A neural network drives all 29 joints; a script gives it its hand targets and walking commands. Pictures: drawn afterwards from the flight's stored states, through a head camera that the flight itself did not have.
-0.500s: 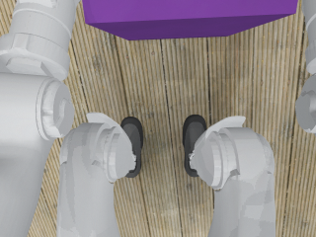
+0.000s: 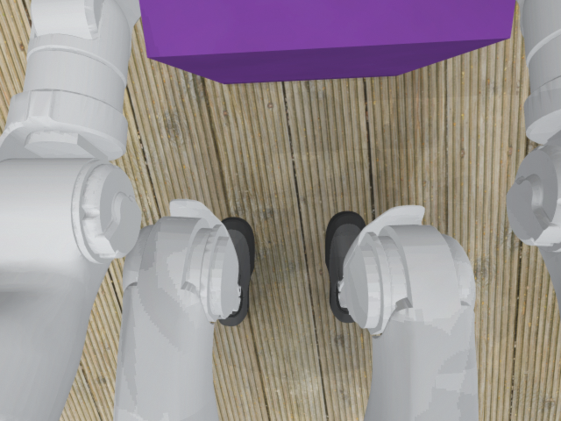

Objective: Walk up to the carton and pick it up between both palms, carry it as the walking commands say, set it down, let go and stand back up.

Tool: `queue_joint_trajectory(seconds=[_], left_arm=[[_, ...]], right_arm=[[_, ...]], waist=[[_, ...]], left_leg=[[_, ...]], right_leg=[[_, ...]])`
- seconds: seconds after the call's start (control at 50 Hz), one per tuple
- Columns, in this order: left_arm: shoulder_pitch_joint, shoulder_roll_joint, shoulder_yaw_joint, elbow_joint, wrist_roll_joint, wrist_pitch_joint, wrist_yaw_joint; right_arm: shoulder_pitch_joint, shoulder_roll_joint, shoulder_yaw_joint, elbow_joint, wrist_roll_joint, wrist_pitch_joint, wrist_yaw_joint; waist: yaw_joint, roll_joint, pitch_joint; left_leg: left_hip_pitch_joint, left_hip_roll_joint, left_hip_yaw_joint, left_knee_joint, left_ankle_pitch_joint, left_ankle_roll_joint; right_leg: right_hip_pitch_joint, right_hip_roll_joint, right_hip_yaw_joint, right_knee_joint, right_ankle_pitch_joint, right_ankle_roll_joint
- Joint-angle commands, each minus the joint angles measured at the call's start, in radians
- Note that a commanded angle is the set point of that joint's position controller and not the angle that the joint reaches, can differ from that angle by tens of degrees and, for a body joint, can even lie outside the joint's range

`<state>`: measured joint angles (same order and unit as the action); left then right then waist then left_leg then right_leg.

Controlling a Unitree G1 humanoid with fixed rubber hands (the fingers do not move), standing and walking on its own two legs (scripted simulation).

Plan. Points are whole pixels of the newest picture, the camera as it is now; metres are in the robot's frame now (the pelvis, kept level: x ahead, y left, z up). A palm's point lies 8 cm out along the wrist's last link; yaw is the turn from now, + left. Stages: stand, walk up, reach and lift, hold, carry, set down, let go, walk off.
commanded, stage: reach and lift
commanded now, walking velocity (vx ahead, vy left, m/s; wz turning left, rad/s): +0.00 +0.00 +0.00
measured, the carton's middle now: out of the picture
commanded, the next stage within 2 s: none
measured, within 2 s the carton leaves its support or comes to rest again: leaves its support in 0.40 s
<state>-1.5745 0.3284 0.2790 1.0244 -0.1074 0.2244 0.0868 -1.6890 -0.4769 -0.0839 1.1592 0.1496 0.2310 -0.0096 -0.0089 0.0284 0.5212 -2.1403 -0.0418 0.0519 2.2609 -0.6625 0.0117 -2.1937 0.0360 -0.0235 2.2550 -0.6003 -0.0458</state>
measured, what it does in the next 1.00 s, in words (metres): rises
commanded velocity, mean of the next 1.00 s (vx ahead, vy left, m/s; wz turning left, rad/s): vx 0.00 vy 0.00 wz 0.00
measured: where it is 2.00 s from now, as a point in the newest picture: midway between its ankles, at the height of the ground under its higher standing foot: (288, 285)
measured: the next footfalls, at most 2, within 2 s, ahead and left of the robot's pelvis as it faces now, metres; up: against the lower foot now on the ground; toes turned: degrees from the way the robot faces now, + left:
none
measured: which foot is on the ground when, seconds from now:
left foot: down 0.00-1.00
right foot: down 0.00-1.00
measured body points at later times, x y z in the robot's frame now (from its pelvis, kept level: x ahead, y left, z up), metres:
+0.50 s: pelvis +0.00 +0.00 +0.02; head +0.37 -0.03 +0.25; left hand +0.59 +0.16 -0.12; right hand +0.59 -0.20 -0.13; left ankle +0.10 +0.11 -0.33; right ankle +0.11 -0.10 -0.33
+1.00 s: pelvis -0.01 +0.00 +0.07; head +0.37 -0.03 +0.30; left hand +0.58 +0.16 -0.07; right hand +0.59 -0.21 -0.07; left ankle +0.10 +0.11 -0.33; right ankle +0.11 -0.10 -0.33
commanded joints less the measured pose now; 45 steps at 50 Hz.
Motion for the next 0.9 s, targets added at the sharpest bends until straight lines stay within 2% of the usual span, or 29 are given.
queue_joint_trajectory(seconds=[0.0,0.14,0.28,0.38,0.42,0.48,0.58,0.64,0.7,0.78,0.88], left_arm=[[-0.633,-0.829,-0.275,-0.207,-0.077,-0.002,-0.274],[-0.66,-0.837,-0.309,-0.264,-0.107,0.011,-0.261],[-0.794,-0.807,-0.37,-0.445,-0.173,0.011,-0.22],[-0.882,-0.788,-0.389,-0.55,-0.205,0.017,-0.196],[-0.879,-0.793,-0.384,-0.526,-0.206,0.025,-0.19],[-0.85,-0.828,-0.361,-0.449,-0.181,0.038,-0.192],[-0.814,-0.885,-0.306,-0.347,-0.127,0.065,-0.213],[-0.807,-0.905,-0.28,-0.332,-0.098,0.083,-0.233],[-0.832,-0.918,-0.28,-0.386,-0.09,0.098,-0.245],[-0.875,-0.915,-0.313,-0.497,-0.108,0.11,-0.237],[-0.884,-0.895,-0.343,-0.589,-0.126,0.112,-0.219]], right_arm=[[-0.488,0.973,0.182,-0.238,0.086,0.004,0.264],[-0.524,0.943,0.184,-0.294,0.093,0.012,0.267],[-0.598,0.941,0.247,-0.463,0.135,0.023,0.224],[-0.648,0.944,0.264,-0.571,0.141,0.035,0.184],[-0.663,0.933,0.254,-0.574,0.135,0.038,0.174],[-0.675,0.919,0.223,-0.523,0.112,0.04,0.177],[-0.653,0.94,0.157,-0.402,0.053,0.063,0.207],[-0.615,0.971,0.121,-0.346,0.021,0.085,0.232],[-0.614,1.0,0.122,-0.373,0.023,0.103,0.25],[-0.653,1.017,0.174,-0.485,0.066,0.116,0.254],[-0.666,1.031,0.233,-0.603,0.1,0.118,0.232]], waist=[[0.055,-0.06,-1.16],[0.044,-0.043,-1.281],[0.035,-0.063,-1.735],[0.019,-0.091,-1.949],[0.01,-0.092,-1.942],[-0.002,-0.068,-1.831],[-0.02,-0.053,-1.675],[-0.025,-0.05,-1.622],[-0.016,-0.038,-1.722],[0.003,-0.031,-1.952],[0.017,-0.07,-2.129]], left_leg=[[0.439,-0.064,0.014,-0.155,0.367,0.027],[0.489,-0.061,0.007,-0.155,0.409,0.023],[0.602,-0.071,0.013,-0.167,0.536,0.022],[0.601,-0.08,0.019,-0.194,0.57,0.025],[0.593,-0.082,0.018,-0.21,0.551,0.027],[0.599,-0.083,0.009,-0.235,0.478,0.026],[0.58,-0.084,0.007,-0.281,0.373,0.022],[0.569,-0.084,0.009,-0.304,0.337,0.018],[0.632,-0.085,0.013,-0.314,0.384,0.013],[0.754,-0.09,0.013,-0.317,0.514,0.012],[0.776,-0.099,0.011,-0.333,0.603,0.019]], right_leg=[[0.629,0.047,0.029,-0.159,0.376,0.008],[0.656,0.044,0.028,-0.157,0.412,-0.003],[0.932,0.049,0.03,-0.152,0.613,0.004],[1.092,0.052,0.036,-0.166,0.718,0.003],[1.085,0.052,0.035,-0.181,0.698,0.002],[0.964,0.052,0.023,-0.216,0.572,-0.003],[0.856,0.055,0.009,-0.271,0.417,-0.008],[0.834,0.058,0.008,-0.295,0.373,-0.006],[0.876,0.061,0.008,-0.305,0.408,0.0],[0.969,0.064,0.008,-0.306,0.522,0.01],[1.101,0.068,0.019,-0.31,0.658,0.017]])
